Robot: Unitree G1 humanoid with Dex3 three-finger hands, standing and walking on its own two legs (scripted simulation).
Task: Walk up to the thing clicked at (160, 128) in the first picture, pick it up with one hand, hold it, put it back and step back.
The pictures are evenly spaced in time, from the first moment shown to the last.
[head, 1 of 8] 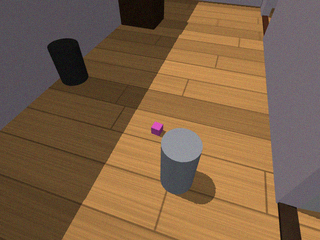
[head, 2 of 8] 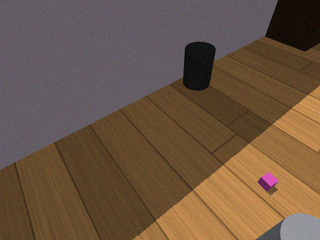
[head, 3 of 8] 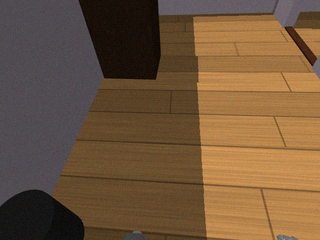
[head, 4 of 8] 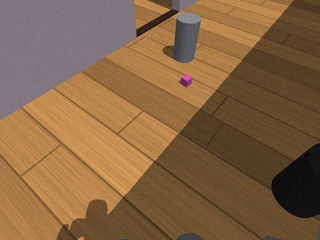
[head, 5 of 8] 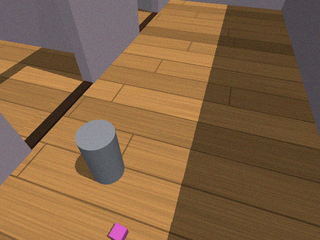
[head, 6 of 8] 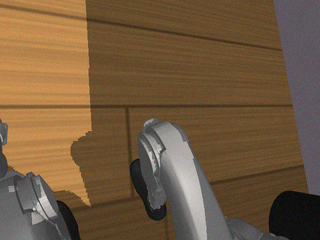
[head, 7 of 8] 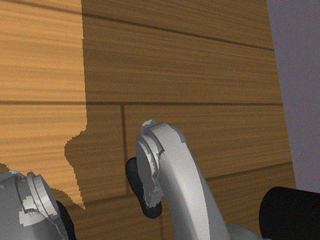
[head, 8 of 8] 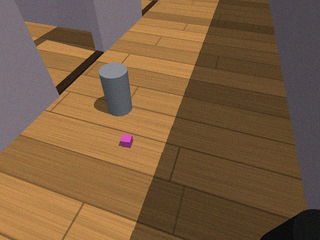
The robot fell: no
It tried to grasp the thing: yes
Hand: left
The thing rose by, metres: 0.63
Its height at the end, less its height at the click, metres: +0.00
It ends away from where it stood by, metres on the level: 0.02
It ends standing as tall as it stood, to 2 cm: yes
